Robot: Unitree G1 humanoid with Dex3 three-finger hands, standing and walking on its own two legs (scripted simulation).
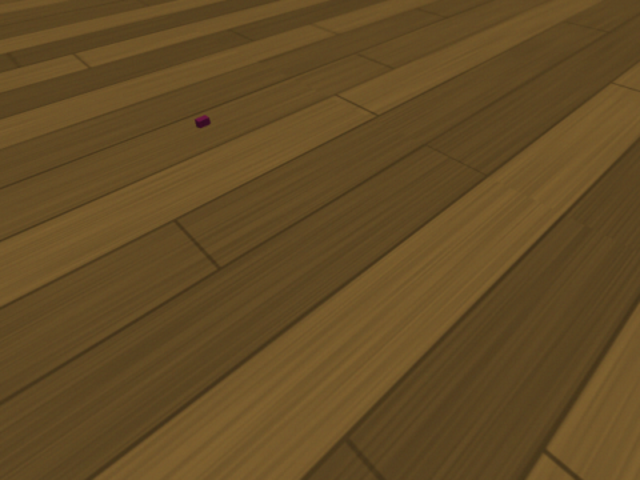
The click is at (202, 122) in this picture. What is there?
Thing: small box
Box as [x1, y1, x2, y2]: [195, 115, 210, 127]
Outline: 208,117 204,115 195,119 196,125 202,127 210,123
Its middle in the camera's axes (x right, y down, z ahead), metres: -0.74 -0.75 +2.42
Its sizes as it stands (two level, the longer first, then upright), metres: 0.076 0.047 0.044
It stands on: the floor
